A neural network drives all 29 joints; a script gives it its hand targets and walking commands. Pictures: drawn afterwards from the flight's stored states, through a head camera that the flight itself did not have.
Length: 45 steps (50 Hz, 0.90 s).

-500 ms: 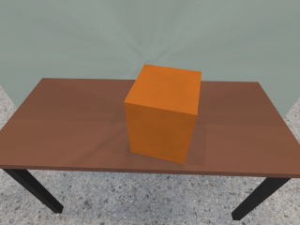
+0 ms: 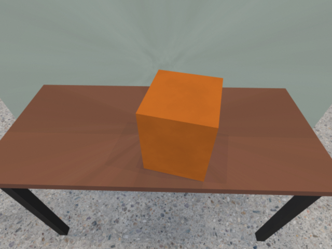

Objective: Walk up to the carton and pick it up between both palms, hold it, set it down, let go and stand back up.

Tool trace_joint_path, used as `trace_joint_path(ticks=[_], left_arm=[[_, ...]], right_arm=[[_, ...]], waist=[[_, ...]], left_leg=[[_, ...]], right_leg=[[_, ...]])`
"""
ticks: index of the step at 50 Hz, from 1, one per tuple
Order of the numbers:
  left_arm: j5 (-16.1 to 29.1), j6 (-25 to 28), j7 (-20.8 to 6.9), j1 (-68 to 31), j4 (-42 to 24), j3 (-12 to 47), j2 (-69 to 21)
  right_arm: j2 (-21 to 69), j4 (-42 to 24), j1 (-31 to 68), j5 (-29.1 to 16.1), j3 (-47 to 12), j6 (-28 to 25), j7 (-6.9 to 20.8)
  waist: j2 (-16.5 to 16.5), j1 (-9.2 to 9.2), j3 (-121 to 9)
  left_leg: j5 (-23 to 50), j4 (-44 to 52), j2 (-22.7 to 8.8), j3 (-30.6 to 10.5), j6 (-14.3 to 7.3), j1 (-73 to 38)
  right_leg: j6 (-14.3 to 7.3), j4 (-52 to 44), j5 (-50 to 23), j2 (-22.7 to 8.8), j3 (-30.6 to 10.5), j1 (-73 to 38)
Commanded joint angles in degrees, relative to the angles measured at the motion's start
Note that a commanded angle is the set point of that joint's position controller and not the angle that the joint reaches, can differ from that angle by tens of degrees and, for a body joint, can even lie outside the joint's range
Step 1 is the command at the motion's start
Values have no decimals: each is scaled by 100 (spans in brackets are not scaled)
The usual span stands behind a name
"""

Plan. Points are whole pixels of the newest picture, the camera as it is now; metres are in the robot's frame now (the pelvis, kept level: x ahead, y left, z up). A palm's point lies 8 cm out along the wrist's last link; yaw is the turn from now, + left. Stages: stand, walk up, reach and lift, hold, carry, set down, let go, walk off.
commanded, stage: stand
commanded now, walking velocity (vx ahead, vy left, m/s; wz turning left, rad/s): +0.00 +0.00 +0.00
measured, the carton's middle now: (181, 125) +0.49 -0.03 +0.02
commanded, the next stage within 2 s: none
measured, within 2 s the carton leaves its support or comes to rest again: neither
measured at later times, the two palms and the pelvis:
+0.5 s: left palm out of the picture +0.00 +0.24 -0.14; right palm out of the picture -0.01 -0.24 -0.13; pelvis +0.00 +0.00 +0.00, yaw +0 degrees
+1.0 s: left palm out of the picture -0.01 +0.24 -0.14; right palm out of the picture -0.02 -0.24 -0.13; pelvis +0.00 +0.00 +0.00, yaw -1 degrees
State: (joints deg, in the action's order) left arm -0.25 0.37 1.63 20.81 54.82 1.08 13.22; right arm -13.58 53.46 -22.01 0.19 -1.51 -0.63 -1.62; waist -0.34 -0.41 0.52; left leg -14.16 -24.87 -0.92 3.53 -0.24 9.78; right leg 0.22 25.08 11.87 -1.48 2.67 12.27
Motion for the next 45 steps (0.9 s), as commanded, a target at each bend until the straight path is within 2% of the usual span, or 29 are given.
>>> trace_joint_path(ticks=[1,2,4,6,7,9,11,13,15,17,20,24,26,27,29,32,34,36,37,39,40,41,42,43,45], left_arm=[[-33,63,43,342,-141,-169,665],[-39,65,44,334,-118,-168,646],[-14,65,48,340,-89,-152,617],[0,63,47,334,-55,-132,583],[7,65,54,340,-62,-142,620],[7,60,47,323,-32,-133,597],[0,67,51,361,4,-139,559],[-5,75,70,354,7,-158,664],[11,70,66,372,30,-140,606],[15,64,63,346,13,-133,554],[9,62,67,317,34,-150,560],[7,57,70,334,91,-136,537],[-8,50,74,320,122,-126,476],[-20,57,74,374,153,-128,458],[-5,51,74,273,178,-139,527],[-25,52,80,308,200,-136,494],[-6,60,81,301,210,-140,509],[18,47,82,247,196,-118,458],[-6,37,76,297,216,-144,486],[14,29,66,372,251,-115,454],[2,38,70,344,285,-124,442],[10,49,76,293,285,-123,482],[13,47,80,320,273,-129,481],[9,50,79,341,275,-142,523],[0,41,80,376,321,-134,414]], right_arm=[[-682,-132,-422,-3,144,-70,-35],[-651,-113,-417,-13,141,-76,-41],[-662,-131,-367,-1,158,-72,-38],[-603,-82,-424,-17,146,-63,-33],[-603,-82,-404,-12,152,-67,-37],[-610,-33,-427,4,146,-47,-43],[-581,-27,-436,7,154,-54,-47],[-561,2,-468,5,148,-68,-40],[-564,0,-454,-15,163,-71,-47],[-591,10,-428,-7,152,-51,-58],[-521,56,-443,-4,139,-66,-69],[-527,85,-452,-12,152,-79,-55],[-526,82,-417,4,158,-70,-69],[-494,74,-458,1,148,-74,-63],[-471,140,-536,-14,139,-70,-62],[-535,112,-420,3,175,-71,-77],[-442,139,-501,-2,149,-62,-67],[-437,181,-524,-4,135,-67,-70],[-471,189,-542,-2,152,-67,-67],[-484,155,-442,-18,179,-49,-68],[-432,154,-431,-12,164,-49,-67],[-403,162,-480,-18,154,-68,-66],[-397,167,-529,-16,144,-70,-69],[-415,208,-538,-9,163,-64,-72],[-434,204,-422,-21,186,-57,-78]], waist=[[132,7,248],[157,-17,292],[-32,12,323],[20,14,313],[-62,5,273],[61,13,413],[-50,8,370],[-10,43,359],[-130,4,279],[58,42,377],[137,6,369],[130,12,256],[-26,3,443],[74,14,340],[8,34,400],[-113,-34,439],[-91,23,397],[69,53,444],[145,15,451],[81,-12,567],[85,4,527],[-55,24,373],[64,4,305],[-19,19,306],[123,1,436]], left_leg=[[344,545,-554,-676,-72,416],[353,558,-548,-660,-87,476],[374,539,-568,-680,-85,396],[346,553,-537,-621,-61,416],[417,538,-535,-649,-62,298],[334,583,-542,-619,-52,364],[564,500,-550,-620,-47,275],[568,506,-550,-601,-39,276],[385,532,-561,-592,-52,223],[231,583,-542,-594,-43,335],[396,589,-546,-609,-55,325],[336,589,-562,-566,-63,284],[459,597,-601,-594,-71,255],[373,576,-598,-586,-65,254],[269,633,-571,-578,-74,370],[364,616,-580,-599,-87,309],[307,578,-541,-559,-63,259],[246,652,-543,-578,-58,377],[96,669,-527,-574,-50,441],[-60,694,-537,-557,-38,436],[79,638,-538,-578,-50,363],[228,634,-549,-588,-62,278],[135,637,-538,-569,-51,269],[46,631,-539,-578,-41,273],[-21,654,-544,-545,-49,372]], right_leg=[[-108,-381,-382,-495,-651,-165],[-82,-381,-425,-473,-639,-209],[-92,-407,-391,-464,-641,-103],[-95,-438,-381,-449,-620,-41],[-92,-434,-369,-461,-646,-50],[-70,-445,-346,-476,-664,19],[-71,-443,-569,-475,-643,-30],[-94,-422,-602,-493,-675,-84],[-92,-464,-423,-470,-645,-35],[-103,-509,-276,-474,-698,-26],[-103,-457,-482,-477,-714,-81],[-90,-451,-442,-466,-672,-133],[-83,-441,-506,-461,-668,-9],[-88,-468,-449,-479,-658,-95],[-94,-453,-428,-480,-660,-111],[-91,-461,-444,-441,-672,-61],[-97,-517,-329,-466,-692,-36],[-85,-447,-379,-443,-684,-84],[-69,-475,-224,-446,-652,-92],[-58,-516,-119,-426,-700,133],[-61,-514,-224,-444,-705,29],[-67,-476,-360,-456,-697,-12],[-65,-503,-273,-453,-696,-14],[-63,-527,-136,-447,-701,-11],[-42,-535,-167,-442,-698,37]])
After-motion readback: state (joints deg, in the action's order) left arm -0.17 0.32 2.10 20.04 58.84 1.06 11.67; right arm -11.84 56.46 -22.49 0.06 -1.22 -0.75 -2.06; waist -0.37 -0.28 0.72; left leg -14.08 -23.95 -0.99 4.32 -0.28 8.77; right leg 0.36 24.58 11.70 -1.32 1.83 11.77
